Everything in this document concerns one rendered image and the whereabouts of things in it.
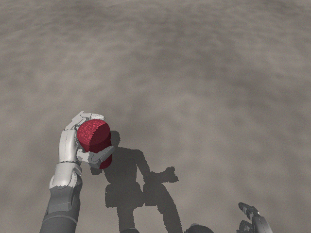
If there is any left robot arm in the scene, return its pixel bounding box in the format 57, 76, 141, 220
39, 162, 83, 233

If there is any left robot hand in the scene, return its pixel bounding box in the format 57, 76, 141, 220
59, 111, 115, 169

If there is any right robot hand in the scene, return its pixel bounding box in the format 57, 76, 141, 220
236, 202, 273, 233

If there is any cup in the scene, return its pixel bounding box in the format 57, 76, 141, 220
77, 119, 112, 169

